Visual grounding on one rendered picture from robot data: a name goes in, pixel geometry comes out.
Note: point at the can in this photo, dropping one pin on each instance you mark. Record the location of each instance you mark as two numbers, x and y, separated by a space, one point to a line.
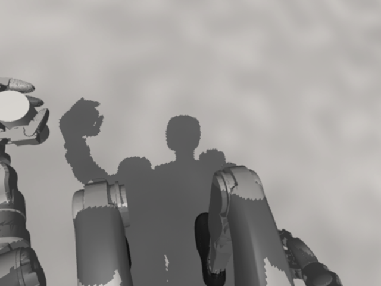
17 110

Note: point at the left robot hand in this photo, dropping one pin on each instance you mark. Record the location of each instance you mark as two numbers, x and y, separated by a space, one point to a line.
27 134

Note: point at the right robot hand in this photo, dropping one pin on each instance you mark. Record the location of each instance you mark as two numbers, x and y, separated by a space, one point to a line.
298 253

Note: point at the left robot arm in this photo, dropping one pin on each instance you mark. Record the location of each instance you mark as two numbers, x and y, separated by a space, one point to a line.
19 265

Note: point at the right robot foot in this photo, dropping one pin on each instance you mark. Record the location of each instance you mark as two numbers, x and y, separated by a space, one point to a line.
202 237

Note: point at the right robot arm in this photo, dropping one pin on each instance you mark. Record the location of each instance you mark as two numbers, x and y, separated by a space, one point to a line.
318 274

